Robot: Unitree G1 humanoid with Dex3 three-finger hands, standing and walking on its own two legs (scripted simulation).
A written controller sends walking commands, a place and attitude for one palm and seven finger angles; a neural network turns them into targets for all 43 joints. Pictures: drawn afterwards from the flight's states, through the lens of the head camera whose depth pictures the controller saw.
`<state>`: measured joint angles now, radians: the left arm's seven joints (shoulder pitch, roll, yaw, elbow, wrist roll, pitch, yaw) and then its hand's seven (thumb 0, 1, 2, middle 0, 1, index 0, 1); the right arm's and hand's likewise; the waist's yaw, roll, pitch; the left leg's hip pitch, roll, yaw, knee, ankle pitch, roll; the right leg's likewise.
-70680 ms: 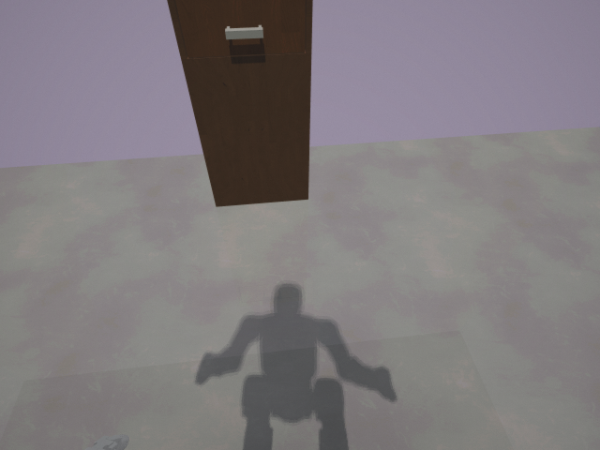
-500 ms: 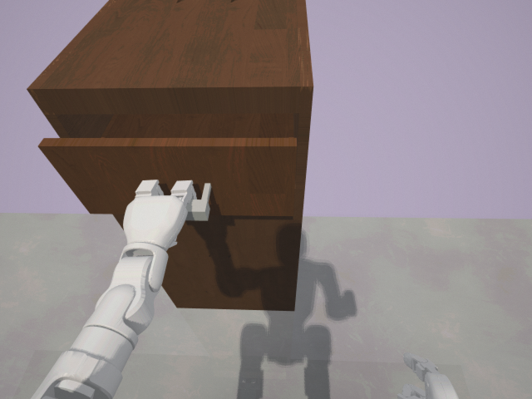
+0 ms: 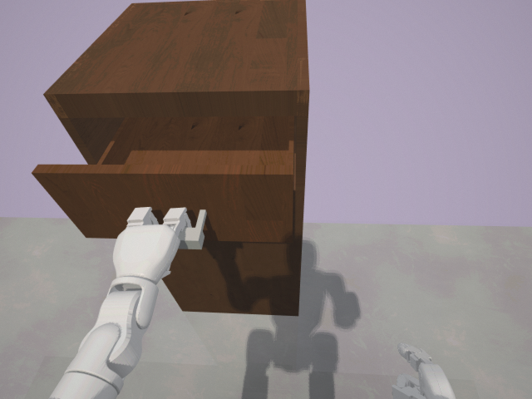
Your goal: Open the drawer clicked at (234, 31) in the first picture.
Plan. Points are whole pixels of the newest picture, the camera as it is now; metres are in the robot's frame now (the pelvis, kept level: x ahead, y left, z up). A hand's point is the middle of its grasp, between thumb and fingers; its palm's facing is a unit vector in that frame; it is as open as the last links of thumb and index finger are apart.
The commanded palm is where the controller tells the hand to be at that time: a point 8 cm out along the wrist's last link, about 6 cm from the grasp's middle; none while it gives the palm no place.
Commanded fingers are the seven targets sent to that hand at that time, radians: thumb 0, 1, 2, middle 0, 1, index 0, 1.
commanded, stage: pull the drawer open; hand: left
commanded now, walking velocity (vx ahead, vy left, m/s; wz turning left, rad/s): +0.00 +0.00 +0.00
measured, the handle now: (168, 226) +0.37 +0.20 +0.05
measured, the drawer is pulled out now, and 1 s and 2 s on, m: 0.14 0.25 0.30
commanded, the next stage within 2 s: open the thumb to release the handle in 1.68 s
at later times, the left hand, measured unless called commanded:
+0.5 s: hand (151, 300) +0.25 +0.20 +0.03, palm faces +0.04 -0.09 -0.99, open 5.9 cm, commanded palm +0.21 +0.20 +0.08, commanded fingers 0.00 0.90 0.90 -0.40 -1.35 -0.40 -1.35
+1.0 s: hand (140, 338) +0.19 +0.19 +0.03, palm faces +0.03 -0.13 -0.99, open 6.0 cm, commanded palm +0.15 +0.20 +0.08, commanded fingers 0.00 0.90 0.90 -0.40 -1.35 -0.40 -1.35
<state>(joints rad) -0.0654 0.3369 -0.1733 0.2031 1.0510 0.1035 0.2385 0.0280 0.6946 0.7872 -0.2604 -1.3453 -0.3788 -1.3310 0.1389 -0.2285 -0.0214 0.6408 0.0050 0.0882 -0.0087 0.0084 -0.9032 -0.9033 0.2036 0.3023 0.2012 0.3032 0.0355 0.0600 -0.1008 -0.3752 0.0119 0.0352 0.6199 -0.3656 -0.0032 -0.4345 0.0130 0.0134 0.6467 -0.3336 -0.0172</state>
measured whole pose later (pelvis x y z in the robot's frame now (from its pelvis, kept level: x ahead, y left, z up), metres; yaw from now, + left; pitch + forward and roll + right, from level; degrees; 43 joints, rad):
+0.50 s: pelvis -0.01 +0.00 +0.00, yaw +0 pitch +5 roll +1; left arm 0.18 0.34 -0.17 -0.01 1.06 0.08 0.28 0.04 0.69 0.80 -0.25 -1.35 -0.39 -1.32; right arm 0.10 -0.22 -0.01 0.63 0.00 0.06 0.00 0.01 -0.90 -0.90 0.20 0.30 0.20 0.30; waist 0.06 0.06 -0.08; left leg -0.34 0.01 0.04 0.62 -0.36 -0.01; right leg -0.41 0.02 0.02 0.65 -0.33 -0.02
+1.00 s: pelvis +0.00 +0.00 +0.00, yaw -1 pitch +6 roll +1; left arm 0.50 0.34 -0.14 -0.26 1.06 0.05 0.31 0.05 0.68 0.77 -0.24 -1.35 -0.39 -1.32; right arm 0.11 -0.22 0.00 0.59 -0.01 0.05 0.05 0.01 -0.90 -0.90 0.20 0.30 0.20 0.30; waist 0.07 0.06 -0.09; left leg -0.36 0.02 0.05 0.67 -0.40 -0.01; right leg -0.43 0.02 0.03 0.69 -0.36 -0.02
